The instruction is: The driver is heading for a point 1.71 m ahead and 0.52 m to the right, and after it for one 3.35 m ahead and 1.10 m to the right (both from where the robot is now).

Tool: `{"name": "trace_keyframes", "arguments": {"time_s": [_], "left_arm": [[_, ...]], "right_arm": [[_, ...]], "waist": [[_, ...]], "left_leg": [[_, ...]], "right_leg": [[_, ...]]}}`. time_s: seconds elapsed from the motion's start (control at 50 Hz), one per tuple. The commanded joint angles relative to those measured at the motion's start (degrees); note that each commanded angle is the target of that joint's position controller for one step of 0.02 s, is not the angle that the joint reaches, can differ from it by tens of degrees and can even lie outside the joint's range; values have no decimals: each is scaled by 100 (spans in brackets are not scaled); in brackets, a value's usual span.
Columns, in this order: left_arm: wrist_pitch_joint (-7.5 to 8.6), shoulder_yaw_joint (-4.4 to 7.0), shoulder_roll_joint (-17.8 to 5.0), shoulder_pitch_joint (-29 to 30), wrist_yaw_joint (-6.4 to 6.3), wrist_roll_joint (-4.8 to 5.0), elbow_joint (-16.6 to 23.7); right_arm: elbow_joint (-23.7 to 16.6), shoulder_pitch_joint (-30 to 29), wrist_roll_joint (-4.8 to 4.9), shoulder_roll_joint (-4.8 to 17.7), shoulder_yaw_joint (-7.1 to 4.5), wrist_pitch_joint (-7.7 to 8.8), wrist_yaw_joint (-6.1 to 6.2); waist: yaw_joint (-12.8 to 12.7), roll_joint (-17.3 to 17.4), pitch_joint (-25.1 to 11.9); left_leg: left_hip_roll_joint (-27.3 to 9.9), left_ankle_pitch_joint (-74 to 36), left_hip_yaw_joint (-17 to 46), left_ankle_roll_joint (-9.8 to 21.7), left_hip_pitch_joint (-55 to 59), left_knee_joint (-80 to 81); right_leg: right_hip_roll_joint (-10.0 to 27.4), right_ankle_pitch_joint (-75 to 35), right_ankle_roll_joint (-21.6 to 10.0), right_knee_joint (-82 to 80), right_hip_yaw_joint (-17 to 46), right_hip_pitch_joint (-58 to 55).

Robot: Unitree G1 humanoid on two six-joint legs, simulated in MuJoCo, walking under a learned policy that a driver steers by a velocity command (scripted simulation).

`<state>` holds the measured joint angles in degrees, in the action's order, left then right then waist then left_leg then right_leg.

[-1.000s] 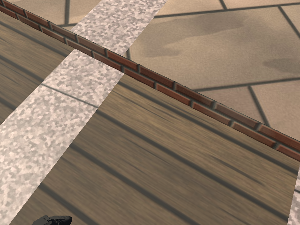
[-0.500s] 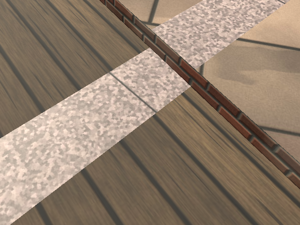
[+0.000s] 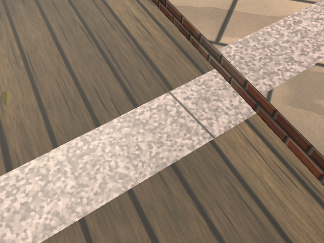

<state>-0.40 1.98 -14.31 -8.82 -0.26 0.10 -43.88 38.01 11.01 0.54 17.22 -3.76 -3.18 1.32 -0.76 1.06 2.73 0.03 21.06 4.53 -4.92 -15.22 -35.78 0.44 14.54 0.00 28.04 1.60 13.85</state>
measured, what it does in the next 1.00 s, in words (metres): walks ahead: left foot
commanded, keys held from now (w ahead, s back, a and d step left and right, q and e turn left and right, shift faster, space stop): no key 0.56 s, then w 0.44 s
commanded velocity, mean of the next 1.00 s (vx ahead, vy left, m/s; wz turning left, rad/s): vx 0.12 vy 0.00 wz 0.03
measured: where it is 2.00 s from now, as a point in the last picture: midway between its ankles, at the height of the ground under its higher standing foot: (169, 218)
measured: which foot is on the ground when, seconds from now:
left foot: up 0.00-0.00, down 0.02-0.80, up 0.82-1.00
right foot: down 0.00-1.00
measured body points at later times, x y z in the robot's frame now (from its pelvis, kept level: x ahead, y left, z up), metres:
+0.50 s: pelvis +0.00 +0.03 +0.00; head +0.01 +0.04 +0.45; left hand +0.08 +0.31 -0.14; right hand +0.12 -0.22 -0.12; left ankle -0.02 +0.14 -0.74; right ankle +0.00 -0.13 -0.74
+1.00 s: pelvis +0.10 -0.01 +0.01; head +0.11 -0.04 +0.46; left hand +0.06 +0.25 -0.12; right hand +0.24 -0.28 -0.11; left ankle +0.14 +0.15 -0.66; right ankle +0.02 -0.10 -0.74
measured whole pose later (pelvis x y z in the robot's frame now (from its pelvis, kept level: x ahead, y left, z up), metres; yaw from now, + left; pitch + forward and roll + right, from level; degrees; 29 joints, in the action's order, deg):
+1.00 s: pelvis +0.10 -0.01 +0.01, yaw +0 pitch +1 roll +1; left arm 5.3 1.2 -12.9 -23.9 0.9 0.1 -58.9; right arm 46.2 11.4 1.2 16.9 -3.6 4.2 -0.4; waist -3.4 1.9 0.2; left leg -3.6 11.8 0.2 1.6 -31.6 -56.7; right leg -1.3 15.1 -3.0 15.6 -1.1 1.2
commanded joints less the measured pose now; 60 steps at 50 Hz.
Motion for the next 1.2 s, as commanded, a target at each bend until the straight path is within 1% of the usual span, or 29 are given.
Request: {"name": "trace_keyframes", "arguments": {"time_s": [0.02,0.04,0.06,0.08,0.1,0.14,0.22,0.38,0.56,0.58,0.6,0.62,0.66,0.68,0.7,0.74,0.76,0.78,0.8,0.82,0.84,0.86,0.9,0.94,1.0,1.06,1.14,1.18,1.2], "left_arm": [[86,177,-887,-117,4,61,202],[176,123,-784,-196,44,-65,208],[255,79,-598,-401,86,-130,183],[261,70,-702,-68,79,-168,140],[243,94,-766,148,73,-141,133],[158,83,-720,168,14,-105,80],[111,84,-685,32,-50,-86,-105],[101,109,-717,-99,-121,-61,-529],[76,119,-740,-238,-193,-39,-975],[65,107,-686,-329,-200,-34,-1054],[59,108,-667,-331,-208,-3,-1094],[75,108,-641,-258,-208,26,-1073],[216,83,-554,43,-165,74,-873],[317,86,-562,132,-121,120,-800],[411,102,-588,91,-67,167,-791],[568,99,-553,-233,57,206,-910],[615,131,-549,-754,90,189,-1174],[613,189,-613,-1261,103,114,-1457],[614,262,-880,-1916,89,56,-1618],[644,403,-1604,-2355,155,41,-1635],[701,279,-1260,-1959,169,-16,-1514],[732,196,-941,-1564,142,21,-1361],[720,140,-818,-1265,145,45,-1226],[654,39,-553,-1453,134,3,-1269],[565,37,-690,-1683,41,-11,-1308],[520,45,-843,-1714,-44,-17,-1265],[510,81,-904,-1971,-71,71,-1360],[482,129,-952,-1924,-76,97,-1360],[463,158,-1012,-1848,-77,86,-1330]], "right_arm": [[-278,71,-49,505,-95,104,2],[-334,122,-100,822,-138,98,51],[-231,3,-133,970,-170,88,48],[-276,-89,-145,598,-102,116,-18],[-237,-88,-191,434,-45,151,-48],[-181,-95,-187,481,-34,233,-52],[-69,40,-160,381,27,315,-19],[141,110,-140,315,67,369,-8],[528,217,-114,262,81,392,-9],[620,317,-106,261,77,380,4],[669,369,-73,362,40,352,23],[697,445,-42,531,-16,328,35],[758,705,2,790,-86,359,38],[791,749,26,824,-102,414,48],[791,679,25,775,-93,475,52],[705,321,103,687,-75,517,36],[625,-6,143,677,-67,499,25],[574,-122,98,539,-32,503,17],[483,-223,17,145,84,540,-10],[189,-281,63,79,83,634,35],[261,-153,192,398,2,718,40],[351,-19,249,440,-11,793,-17],[450,-91,136,450,-49,875,-77],[438,-253,52,356,-63,877,-169],[304,-635,40,74,15,822,-234],[74,-1311,71,-86,113,833,-273],[-114,-1825,125,22,129,862,-364],[-159,-1855,119,151,99,891,-410],[-133,-1705,108,261,55,901,-418]], "waist": [[31,-939,-648],[-72,-367,-835],[-363,559,-913],[-94,439,-823],[-22,299,-628],[-15,349,-346],[-35,308,-184],[-22,42,-195],[-28,-21,-225],[-25,37,-337],[22,149,-254],[104,377,-66],[274,976,400],[282,1077,611],[213,1104,692],[-56,903,580],[-345,720,376],[-514,445,165],[-691,-538,-134],[-728,-1965,-198],[-518,-1320,77],[-339,-928,417],[-235,-637,459],[-257,-715,256],[-317,-603,207],[-445,-594,387],[-460,-650,632],[-299,-645,563],[-143,-688,387]], "left_leg": [[-16,-1566,-134,253,957,1755],[-549,-2850,400,450,1493,1474],[-690,-2643,488,792,1198,1061],[-583,-1800,490,903,766,1163],[-499,-1388,473,844,570,1250],[-419,-1265,436,740,304,1305],[-377,-1207,422,697,144,1303],[-294,-1303,363,720,209,1288],[-190,-1546,216,705,293,1274],[-147,-955,192,728,343,1350],[-140,96,274,825,307,1471],[-302,1316,584,1007,207,1712],[-1129,2741,1844,1539,101,2444],[-1444,2728,2319,1752,-40,2650],[-1586,2414,2445,1834,59,2672],[-1447,1666,1969,1659,79,2451],[-1102,1202,1410,1439,-363,2187],[-703,652,892,1225,-763,1592],[-149,214,96,864,-1358,0],[456,971,-360,591,-2475,-1536],[151,1237,151,647,-2917,-2550],[-130,623,279,761,-3227,-2867],[-464,-342,47,841,-3369,-2696],[-572,-902,-183,759,-3023,-2338],[-517,-1345,-483,516,-2923,-1648],[-359,-2056,-674,418,-2367,-426],[-240,-2413,-648,554,-2020,369],[-212,-2221,-583,738,-1924,579],[-125,-2067,-616,840,-1643,621]], "right_leg": [[937,-2147,-726,-459,912,-342],[737,-1621,-382,-237,681,23],[282,-639,-54,-355,184,-33],[207,-409,172,-271,53,-327],[174,-422,235,-219,20,-315],[176,-565,205,-167,30,-273],[193,-601,211,-198,49,-287],[224,-741,310,-258,74,-356],[230,-871,311,-289,70,-427],[133,-419,301,-238,-49,-449],[-42,280,267,-8,-247,-254],[-194,908,219,359,-435,113],[-185,1208,70,1219,-466,965],[-1,1214,-74,1532,-242,1159],[145,1365,-220,1665,-105,1355],[234,1281,-475,791,-139,851],[67,415,-505,-11,-365,-240],[-65,-120,-402,-216,-311,-1144],[789,444,-559,-823,964,-1905],[1995,1360,-1373,-1775,3472,-2346],[2281,1833,-1656,-1937,3947,-2076],[2081,1816,-1508,-1908,3355,-1972],[1669,855,-1138,-1962,2320,-2000],[1298,-567,-938,-1974,1445,-1946],[1128,-1866,-995,-2006,804,-1811],[971,-1821,-952,-2226,411,-1267],[1221,-1799,-992,-2306,323,-1371],[1398,-2386,-914,-2049,273,-1773],[1441,-3179,-850,-1767,225,-1947]]}}
Velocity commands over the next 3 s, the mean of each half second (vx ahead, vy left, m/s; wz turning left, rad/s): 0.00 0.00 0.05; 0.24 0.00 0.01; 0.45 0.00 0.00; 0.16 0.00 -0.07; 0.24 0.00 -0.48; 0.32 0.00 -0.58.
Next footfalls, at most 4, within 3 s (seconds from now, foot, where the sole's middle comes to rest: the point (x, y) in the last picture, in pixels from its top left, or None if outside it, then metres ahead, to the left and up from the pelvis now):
0.02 left None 0.02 0.14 -0.78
1.26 left None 0.43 0.12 -0.78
1.72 right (197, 199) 0.66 -0.09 -0.78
2.10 left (143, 213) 0.59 0.14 -0.78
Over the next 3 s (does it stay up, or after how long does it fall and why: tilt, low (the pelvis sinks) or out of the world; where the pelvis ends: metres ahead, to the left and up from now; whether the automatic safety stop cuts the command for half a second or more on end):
stays up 0.78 -0.06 0.01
